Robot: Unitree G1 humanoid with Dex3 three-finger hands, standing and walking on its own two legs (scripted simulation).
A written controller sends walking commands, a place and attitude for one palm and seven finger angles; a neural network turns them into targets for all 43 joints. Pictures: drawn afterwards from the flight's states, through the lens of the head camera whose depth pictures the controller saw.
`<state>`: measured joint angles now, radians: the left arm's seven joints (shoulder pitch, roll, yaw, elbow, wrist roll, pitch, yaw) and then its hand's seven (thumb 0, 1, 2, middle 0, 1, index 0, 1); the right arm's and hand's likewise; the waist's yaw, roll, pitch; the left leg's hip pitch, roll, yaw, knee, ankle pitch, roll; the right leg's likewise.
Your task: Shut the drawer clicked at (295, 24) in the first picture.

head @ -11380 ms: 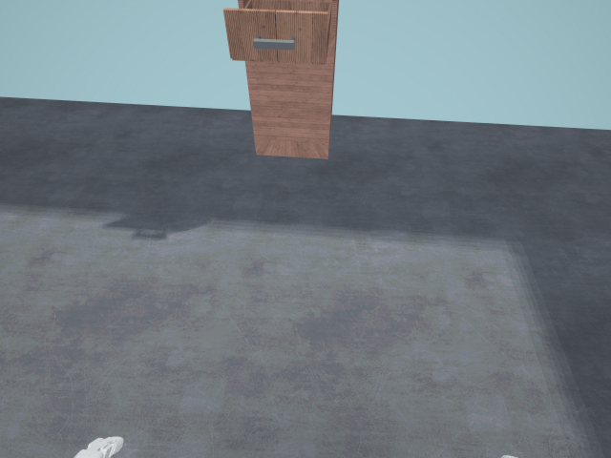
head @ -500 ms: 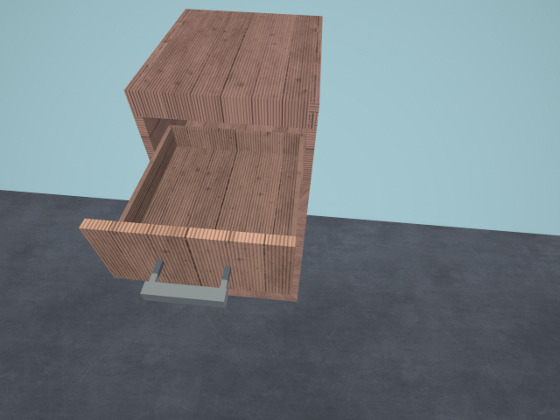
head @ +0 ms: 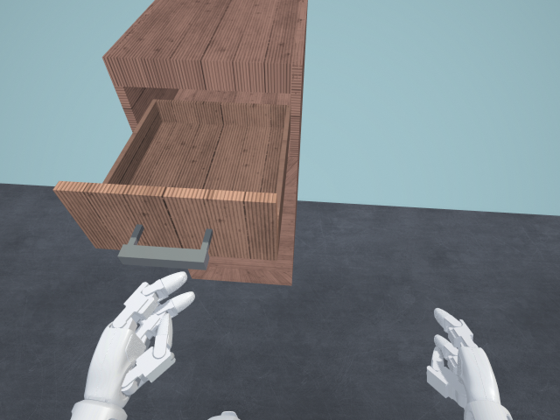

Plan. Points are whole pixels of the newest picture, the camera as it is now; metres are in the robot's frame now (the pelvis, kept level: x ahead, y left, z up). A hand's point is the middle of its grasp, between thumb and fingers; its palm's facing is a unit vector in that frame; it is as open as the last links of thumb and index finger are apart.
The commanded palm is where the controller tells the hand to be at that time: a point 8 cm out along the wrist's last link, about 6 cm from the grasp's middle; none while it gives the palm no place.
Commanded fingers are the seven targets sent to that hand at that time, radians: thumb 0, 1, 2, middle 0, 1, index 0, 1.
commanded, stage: raise the hand and make a fist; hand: left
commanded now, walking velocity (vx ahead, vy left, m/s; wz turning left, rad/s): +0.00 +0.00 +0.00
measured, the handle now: (168, 245) +0.38 +0.20 +0.02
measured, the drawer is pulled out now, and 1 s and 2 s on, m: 0.30 0.30 0.30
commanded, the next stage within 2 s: bring the fist close to the handle in 1.56 s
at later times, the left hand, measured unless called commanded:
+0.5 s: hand (139, 344) +0.21 +0.18 +0.06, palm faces -0.03 -1.00 -0.05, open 3.8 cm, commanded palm +0.16 +0.24 +0.06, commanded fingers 0.00 0.90 0.90 -1.06 -1.23 -1.06 -1.23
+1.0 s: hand (132, 344) +0.19 +0.17 +0.10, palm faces -0.05 -1.00 -0.03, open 3.2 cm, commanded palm +0.16 +0.23 +0.11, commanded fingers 0.00 0.90 0.90 -1.40 -1.60 -1.40 -1.60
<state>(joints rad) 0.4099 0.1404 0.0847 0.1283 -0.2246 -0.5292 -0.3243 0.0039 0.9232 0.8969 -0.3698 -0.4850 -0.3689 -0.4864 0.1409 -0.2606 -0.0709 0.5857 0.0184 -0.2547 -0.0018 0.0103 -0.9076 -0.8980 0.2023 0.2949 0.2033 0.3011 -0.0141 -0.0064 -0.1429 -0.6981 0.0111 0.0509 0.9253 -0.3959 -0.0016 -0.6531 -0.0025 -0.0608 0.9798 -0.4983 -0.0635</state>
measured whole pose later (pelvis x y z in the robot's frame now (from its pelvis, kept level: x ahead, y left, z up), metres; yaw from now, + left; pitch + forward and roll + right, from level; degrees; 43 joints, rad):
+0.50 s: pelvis +0.00 +0.00 +0.00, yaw +1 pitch +9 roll +0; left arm 0.42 0.22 0.19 0.00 -0.29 -0.32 -0.30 0.01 0.90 0.90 -0.87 -1.02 -0.87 -1.02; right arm 0.30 -0.22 0.00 0.61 0.04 -0.23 -0.06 0.01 -0.90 -0.90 0.21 0.30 0.21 0.30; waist -0.03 0.04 -0.11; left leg -0.70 0.02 0.02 0.94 -0.40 -0.01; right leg -0.63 0.01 -0.09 0.95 -0.49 -0.06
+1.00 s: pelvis +0.01 +0.04 +0.01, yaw +1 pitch +7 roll -2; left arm 0.56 0.18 -0.01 -0.32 -0.18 -0.22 -0.18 0.01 0.90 0.90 -1.34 -1.53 -1.34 -1.53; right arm 0.20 -0.20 0.05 0.46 0.04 -0.20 -0.02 0.01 -0.90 -0.90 0.20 0.30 0.21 0.30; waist 0.02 0.04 -0.11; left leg -0.61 -0.01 0.02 0.91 -0.42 0.04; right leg -0.51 -0.01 -0.09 0.87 -0.48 -0.01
